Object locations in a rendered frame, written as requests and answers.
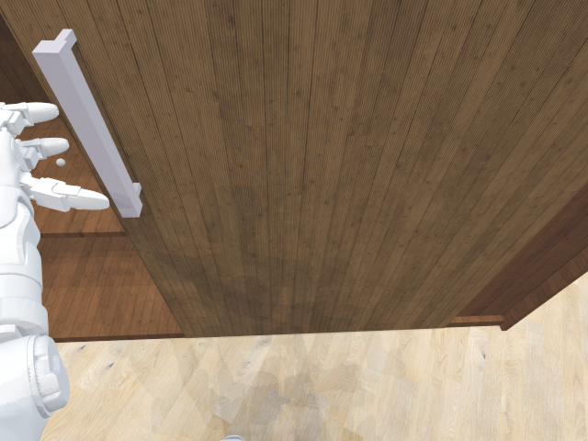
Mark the handle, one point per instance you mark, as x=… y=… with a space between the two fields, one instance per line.
x=59 y=66

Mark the left robot hand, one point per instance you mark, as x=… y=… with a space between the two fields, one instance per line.
x=17 y=156

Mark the wardrobe door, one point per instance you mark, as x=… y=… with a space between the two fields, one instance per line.
x=554 y=246
x=329 y=166

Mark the left robot upper arm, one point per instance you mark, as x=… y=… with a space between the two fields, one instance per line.
x=33 y=384

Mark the robot left forearm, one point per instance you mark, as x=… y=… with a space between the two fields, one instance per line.
x=21 y=310

